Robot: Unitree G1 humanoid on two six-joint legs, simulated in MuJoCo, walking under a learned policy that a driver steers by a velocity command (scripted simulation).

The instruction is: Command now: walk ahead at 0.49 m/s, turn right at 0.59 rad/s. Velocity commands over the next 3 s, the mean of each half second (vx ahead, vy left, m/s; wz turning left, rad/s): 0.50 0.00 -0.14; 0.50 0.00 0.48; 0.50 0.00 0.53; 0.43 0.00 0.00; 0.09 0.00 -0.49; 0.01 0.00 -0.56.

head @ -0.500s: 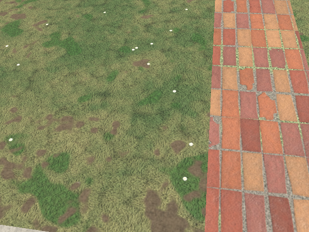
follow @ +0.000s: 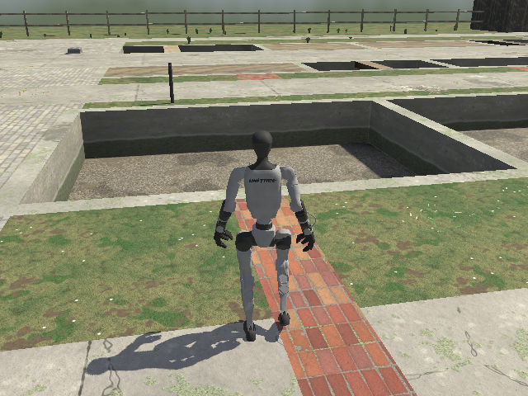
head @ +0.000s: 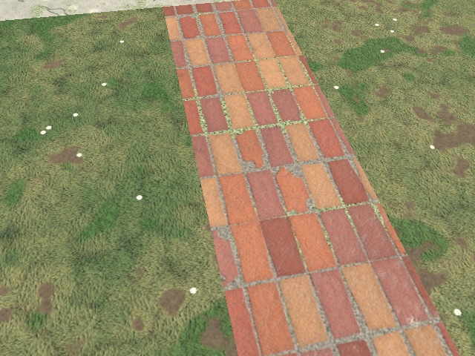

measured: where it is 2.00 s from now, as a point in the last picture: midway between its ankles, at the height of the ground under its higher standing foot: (184, 206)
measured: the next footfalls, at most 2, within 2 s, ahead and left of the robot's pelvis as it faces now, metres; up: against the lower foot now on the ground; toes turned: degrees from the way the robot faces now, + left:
right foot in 0.28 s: +0.30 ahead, -0.13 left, +0.00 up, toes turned -9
left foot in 0.82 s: +0.59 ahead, +0.05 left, +0.00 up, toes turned +15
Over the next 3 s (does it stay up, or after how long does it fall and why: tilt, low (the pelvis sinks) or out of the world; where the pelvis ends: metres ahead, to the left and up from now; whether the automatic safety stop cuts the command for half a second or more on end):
stays up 1.04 0.25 0.00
